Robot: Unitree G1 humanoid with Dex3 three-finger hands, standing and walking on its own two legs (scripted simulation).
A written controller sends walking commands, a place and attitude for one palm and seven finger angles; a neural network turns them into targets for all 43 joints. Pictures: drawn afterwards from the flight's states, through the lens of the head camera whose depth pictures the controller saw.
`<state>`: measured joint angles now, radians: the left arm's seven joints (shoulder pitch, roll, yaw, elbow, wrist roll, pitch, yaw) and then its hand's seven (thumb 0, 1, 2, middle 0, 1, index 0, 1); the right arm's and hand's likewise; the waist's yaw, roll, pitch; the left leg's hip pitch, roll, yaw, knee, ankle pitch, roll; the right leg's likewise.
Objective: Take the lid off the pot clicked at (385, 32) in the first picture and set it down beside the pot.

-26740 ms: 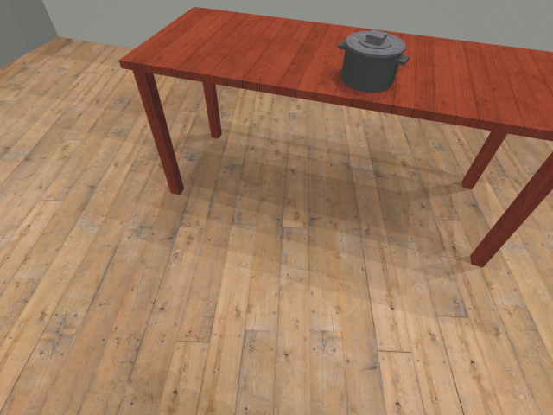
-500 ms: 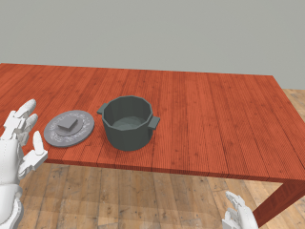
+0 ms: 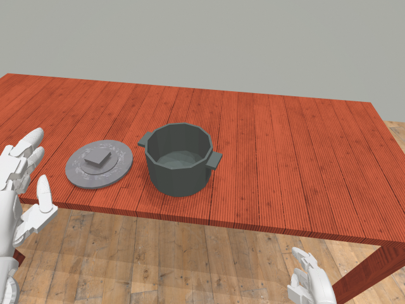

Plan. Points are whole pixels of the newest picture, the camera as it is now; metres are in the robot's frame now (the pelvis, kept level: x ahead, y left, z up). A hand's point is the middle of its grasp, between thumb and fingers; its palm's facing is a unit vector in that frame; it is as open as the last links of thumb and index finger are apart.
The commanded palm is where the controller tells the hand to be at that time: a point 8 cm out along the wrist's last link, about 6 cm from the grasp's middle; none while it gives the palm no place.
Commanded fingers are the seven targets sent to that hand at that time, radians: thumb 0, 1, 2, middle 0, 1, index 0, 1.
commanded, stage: step back with the hand held close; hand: left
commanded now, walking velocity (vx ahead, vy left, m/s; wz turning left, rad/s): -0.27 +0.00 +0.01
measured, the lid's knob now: (98, 156) +0.47 +0.37 -0.03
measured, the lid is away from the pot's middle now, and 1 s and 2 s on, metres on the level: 0.24 0.24 0.24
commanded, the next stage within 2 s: stop stepping back and stand still in 1.42 s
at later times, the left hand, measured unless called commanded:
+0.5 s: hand (37, 239) +0.15 +0.25 +0.16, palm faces +0.32 -0.82 -0.48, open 7.4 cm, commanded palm +0.09 +0.29 +0.17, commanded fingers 0.00 0.90 0.90 -0.20 -0.30 -0.20 -0.30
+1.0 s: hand (31, 274) +0.10 +0.24 +0.16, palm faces +0.25 -0.84 -0.49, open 7.4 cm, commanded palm +0.04 +0.29 +0.17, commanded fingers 0.00 0.90 0.90 -0.20 -0.30 -0.20 -0.30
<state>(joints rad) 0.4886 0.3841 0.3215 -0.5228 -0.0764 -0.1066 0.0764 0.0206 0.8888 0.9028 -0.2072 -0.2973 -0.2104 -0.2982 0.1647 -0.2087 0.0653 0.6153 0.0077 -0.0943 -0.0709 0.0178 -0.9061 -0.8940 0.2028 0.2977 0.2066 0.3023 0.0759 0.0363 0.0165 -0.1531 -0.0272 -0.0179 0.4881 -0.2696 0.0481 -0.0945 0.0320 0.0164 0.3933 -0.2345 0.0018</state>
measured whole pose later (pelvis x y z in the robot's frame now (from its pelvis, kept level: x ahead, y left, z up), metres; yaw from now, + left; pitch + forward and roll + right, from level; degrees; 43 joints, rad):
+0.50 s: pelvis -0.04 +0.01 -0.01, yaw +0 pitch +0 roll -2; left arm 0.61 0.42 0.39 -0.62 -0.05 -0.20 0.09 0.02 0.89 0.90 -0.21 -0.30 -0.21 -0.30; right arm 0.22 -0.21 0.00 0.55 0.03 -0.07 -0.06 0.02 -0.91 -0.89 0.20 0.30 0.21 0.30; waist 0.02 0.00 0.03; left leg -0.35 -0.05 -0.01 0.60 -0.25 0.07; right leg -0.31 0.01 0.02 0.55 -0.24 0.03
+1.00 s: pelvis -0.10 +0.01 -0.02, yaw -1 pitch +0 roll -3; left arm 0.60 0.44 0.38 -0.65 -0.03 -0.24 0.08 0.02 0.89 0.90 -0.21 -0.30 -0.21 -0.30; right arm 0.19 -0.19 0.01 0.53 0.02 -0.11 -0.05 0.02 -0.90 -0.89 0.20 0.30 0.21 0.30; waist 0.00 -0.01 0.06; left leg -0.45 0.00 0.02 0.61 -0.17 0.06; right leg -0.32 0.03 -0.01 0.57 -0.25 0.01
